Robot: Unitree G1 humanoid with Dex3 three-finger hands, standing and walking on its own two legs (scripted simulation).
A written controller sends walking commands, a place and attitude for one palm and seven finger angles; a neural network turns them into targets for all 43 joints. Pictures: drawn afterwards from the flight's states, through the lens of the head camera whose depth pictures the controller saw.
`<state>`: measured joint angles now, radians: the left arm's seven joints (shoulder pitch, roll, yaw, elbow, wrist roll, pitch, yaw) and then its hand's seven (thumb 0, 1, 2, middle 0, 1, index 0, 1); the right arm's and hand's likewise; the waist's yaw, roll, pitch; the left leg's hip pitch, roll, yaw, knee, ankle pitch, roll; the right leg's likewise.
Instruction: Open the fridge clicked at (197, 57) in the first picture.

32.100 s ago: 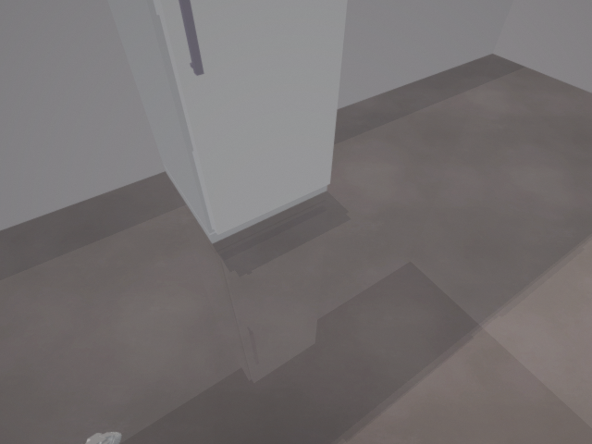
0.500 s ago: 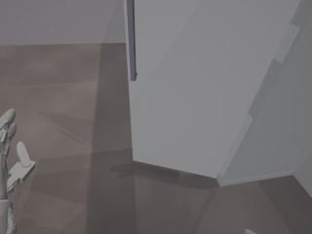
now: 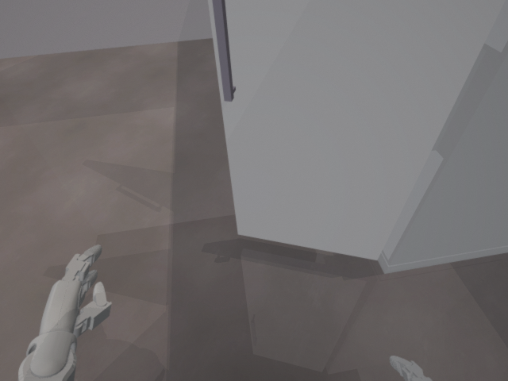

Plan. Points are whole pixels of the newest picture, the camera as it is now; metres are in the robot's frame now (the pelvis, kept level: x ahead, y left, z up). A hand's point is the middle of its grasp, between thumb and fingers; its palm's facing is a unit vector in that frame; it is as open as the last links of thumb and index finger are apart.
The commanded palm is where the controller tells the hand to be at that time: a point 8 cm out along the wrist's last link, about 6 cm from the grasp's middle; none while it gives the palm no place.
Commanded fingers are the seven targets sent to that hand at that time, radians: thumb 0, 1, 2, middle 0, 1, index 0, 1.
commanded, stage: let the arm hang, fingers relaxed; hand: left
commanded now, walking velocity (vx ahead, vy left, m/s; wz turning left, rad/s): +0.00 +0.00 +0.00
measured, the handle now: out of the picture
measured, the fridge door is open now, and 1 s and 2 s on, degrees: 67 67 67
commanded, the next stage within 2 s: look to check the result in 0.98 s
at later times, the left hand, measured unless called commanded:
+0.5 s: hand out of the picture +0.05 +0.20 -0.14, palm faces -0.03 -0.96 -0.29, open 7.3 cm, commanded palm none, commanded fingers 0.00 0.90 0.90 -0.20 -0.30 -0.20 -0.30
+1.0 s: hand out of the picture +0.12 +0.23 -0.12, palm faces -0.06 -0.94 -0.32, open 7.4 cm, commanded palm none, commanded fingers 0.00 0.90 0.90 -0.20 -0.30 -0.20 -0.30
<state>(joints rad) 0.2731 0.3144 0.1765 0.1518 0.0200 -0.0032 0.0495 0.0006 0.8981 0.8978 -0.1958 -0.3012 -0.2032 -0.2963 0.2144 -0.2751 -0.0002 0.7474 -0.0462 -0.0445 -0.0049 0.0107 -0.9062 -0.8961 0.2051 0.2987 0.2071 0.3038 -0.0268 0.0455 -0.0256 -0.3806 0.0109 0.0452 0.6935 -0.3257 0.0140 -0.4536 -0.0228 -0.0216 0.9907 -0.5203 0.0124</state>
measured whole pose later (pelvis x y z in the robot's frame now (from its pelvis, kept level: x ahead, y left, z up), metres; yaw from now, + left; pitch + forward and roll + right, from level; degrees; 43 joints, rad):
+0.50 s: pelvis -0.01 -0.03 +0.02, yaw +0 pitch -1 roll +0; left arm 0.17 0.27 0.02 1.09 0.02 0.01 0.00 0.00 0.92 0.90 -0.20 -0.30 -0.21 -0.30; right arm 0.26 -0.25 -0.01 1.10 -0.03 0.02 -0.02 0.01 -0.91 -0.90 0.20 0.30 0.20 0.30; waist -0.02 0.02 0.07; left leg -0.22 0.03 0.00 0.44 -0.21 -0.02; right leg -0.21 0.03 -0.01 0.41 -0.19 -0.03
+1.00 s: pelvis +0.01 -0.01 +0.03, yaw -1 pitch -1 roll +0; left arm 0.06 0.32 0.00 1.11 0.02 -0.02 -0.01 0.00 0.90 0.90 -0.20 -0.30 -0.21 -0.30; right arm 0.07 -0.34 0.00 1.11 -0.02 -0.01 0.00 0.00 -0.91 -0.90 0.20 0.30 0.21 0.30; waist -0.01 0.01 0.04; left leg -0.14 0.00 0.03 0.34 -0.19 0.01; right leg -0.15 0.00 0.01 0.35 -0.19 0.01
